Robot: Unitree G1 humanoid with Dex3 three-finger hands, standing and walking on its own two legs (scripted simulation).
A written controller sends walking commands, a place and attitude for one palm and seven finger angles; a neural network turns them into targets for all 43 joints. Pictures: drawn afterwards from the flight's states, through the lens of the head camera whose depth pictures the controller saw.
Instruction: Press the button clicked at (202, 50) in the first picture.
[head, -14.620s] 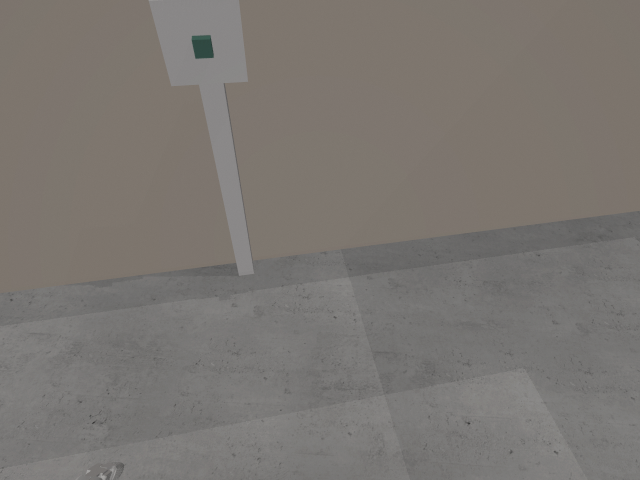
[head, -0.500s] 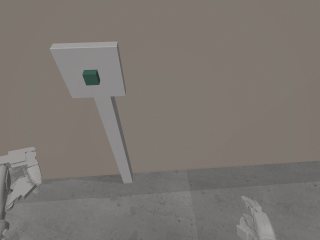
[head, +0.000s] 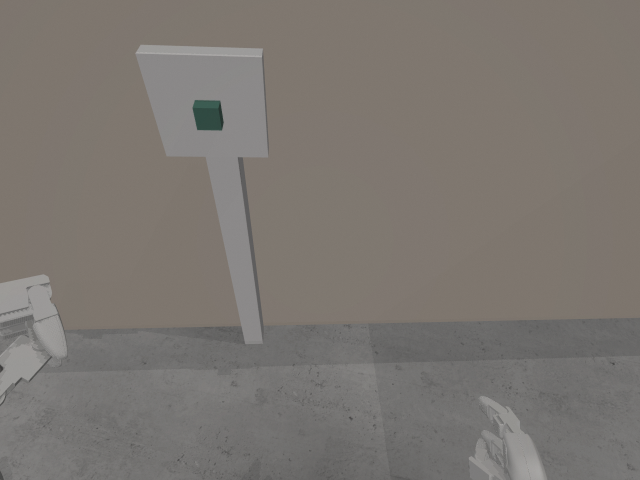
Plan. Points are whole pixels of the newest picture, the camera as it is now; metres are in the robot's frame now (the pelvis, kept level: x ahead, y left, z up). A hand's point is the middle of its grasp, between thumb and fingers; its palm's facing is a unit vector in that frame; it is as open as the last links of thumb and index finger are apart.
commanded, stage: step back with the hand held close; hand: left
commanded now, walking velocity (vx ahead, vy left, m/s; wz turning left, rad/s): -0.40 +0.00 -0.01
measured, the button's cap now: (208, 114) +0.61 +0.22 +0.13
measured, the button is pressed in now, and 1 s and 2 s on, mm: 0 0 0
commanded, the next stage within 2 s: stop stepping back and stand still in 0.60 s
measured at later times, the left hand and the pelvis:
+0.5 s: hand out of the picture +0.12 +0.25 +0.19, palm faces +0.42 -0.82 -0.38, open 3.1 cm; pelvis -0.07 +0.00 +0.01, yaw -1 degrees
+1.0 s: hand out of the picture +0.00 +0.21 +0.19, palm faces +0.26 -0.83 -0.49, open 3.1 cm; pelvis -0.19 -0.01 +0.01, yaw -6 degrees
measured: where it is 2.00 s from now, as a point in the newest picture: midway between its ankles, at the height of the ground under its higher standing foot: outside the picture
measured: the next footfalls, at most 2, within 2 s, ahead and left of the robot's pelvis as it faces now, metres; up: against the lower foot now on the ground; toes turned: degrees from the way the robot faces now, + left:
right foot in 0.58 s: -0.15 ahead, -0.09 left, +0.00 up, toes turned -4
left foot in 0.70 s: +0.00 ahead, +0.07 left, +0.00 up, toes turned -5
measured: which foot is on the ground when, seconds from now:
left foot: down 0.00-0.58, up 0.60-0.68, down 0.70-0.92, up 0.94-1.00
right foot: down 0.00-0.30, up 0.32-0.56, down 0.58-1.00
